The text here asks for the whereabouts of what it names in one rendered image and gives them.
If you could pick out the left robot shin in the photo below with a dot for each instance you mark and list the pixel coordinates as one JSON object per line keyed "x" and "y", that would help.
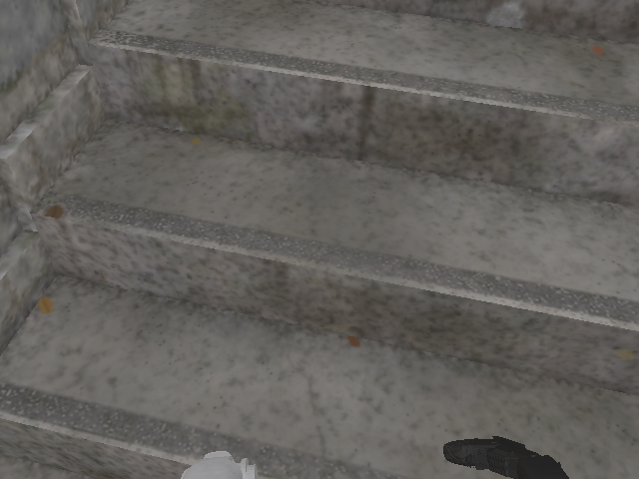
{"x": 211, "y": 455}

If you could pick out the robot right hand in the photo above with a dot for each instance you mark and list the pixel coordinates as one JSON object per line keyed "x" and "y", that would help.
{"x": 503, "y": 456}

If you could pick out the robot left thigh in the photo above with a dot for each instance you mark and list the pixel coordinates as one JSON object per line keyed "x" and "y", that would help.
{"x": 222, "y": 468}

